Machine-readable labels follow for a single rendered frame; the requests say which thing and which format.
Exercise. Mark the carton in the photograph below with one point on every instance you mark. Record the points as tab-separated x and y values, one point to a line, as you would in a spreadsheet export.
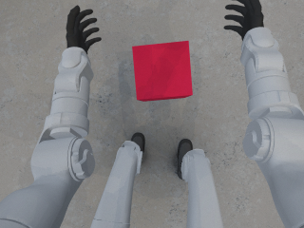
162	71

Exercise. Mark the robot left hand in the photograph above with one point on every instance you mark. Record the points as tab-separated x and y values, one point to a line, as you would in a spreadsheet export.
75	34

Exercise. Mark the robot right hand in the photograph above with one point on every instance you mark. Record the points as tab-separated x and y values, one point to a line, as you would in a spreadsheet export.
252	16

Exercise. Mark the left robot forearm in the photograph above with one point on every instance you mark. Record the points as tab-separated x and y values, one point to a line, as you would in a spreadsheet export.
70	99

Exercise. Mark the robot shin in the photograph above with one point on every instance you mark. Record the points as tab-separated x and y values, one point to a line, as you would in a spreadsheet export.
128	143
195	151

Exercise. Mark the right robot shin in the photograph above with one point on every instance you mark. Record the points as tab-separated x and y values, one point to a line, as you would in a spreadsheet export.
195	151

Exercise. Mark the right robot forearm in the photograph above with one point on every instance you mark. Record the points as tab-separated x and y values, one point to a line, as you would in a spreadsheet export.
266	77

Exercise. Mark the robot right upper arm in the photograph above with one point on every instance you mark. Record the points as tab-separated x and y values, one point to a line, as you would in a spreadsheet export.
277	146

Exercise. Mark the robot left upper arm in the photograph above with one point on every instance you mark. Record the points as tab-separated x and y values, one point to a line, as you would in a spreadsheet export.
59	167

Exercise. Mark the left robot shin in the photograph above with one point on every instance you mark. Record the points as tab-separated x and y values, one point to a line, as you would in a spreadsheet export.
128	143

